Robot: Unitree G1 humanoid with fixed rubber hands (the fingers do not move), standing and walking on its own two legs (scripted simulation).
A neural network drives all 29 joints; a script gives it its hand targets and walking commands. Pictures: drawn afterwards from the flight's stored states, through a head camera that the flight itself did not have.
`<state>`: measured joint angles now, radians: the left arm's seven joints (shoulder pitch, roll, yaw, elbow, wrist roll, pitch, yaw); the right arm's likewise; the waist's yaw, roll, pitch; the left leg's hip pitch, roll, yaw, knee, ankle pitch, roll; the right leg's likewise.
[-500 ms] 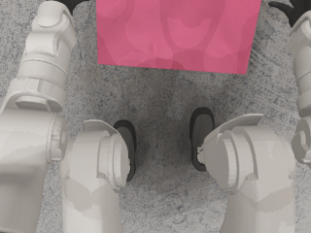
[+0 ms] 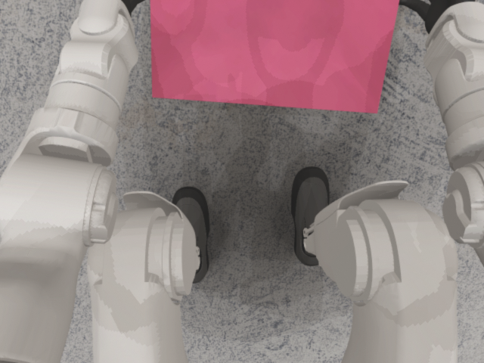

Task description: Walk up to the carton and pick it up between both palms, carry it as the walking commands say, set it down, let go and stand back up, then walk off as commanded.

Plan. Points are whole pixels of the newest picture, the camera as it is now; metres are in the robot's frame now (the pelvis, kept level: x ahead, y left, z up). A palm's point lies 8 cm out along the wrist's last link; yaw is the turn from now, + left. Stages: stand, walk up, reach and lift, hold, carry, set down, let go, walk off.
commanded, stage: reach and lift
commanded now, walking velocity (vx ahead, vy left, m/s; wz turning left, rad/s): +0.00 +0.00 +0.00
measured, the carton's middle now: out of the picture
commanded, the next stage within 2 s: none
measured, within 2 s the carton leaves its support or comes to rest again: leaves its support in 1.14 s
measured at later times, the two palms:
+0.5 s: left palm (120, 0) +0.54 +0.13 -0.19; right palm (435, 5) +0.51 -0.24 -0.19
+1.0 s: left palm (120, 1) +0.54 +0.13 -0.19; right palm (439, 3) +0.51 -0.25 -0.19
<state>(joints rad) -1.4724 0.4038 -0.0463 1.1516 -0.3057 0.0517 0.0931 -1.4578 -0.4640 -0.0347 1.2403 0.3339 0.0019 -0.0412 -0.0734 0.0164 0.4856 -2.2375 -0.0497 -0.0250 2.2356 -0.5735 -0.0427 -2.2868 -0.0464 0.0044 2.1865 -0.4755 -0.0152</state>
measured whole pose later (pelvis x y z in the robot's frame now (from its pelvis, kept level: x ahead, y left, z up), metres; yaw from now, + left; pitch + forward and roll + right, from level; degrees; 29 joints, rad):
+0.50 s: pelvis +0.00 +0.00 +0.01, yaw +0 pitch +36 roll +0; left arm -1.51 0.38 -0.10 1.23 -0.36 0.00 0.13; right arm -1.51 -0.43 0.01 1.31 0.39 -0.05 -0.09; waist -0.07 0.04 0.44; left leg -2.27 -0.05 -0.02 2.19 -0.55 -0.03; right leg -2.31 -0.06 0.01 2.14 -0.46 -0.01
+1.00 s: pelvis +0.00 +0.00 +0.00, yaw +1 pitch +34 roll +0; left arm -1.49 0.37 -0.04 1.19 -0.32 0.07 0.10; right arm -1.49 -0.45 -0.01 1.27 0.35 0.04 -0.08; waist -0.08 0.04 0.45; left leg -2.27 -0.04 -0.01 2.22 -0.55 -0.03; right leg -2.31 -0.06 0.01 2.18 -0.47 -0.02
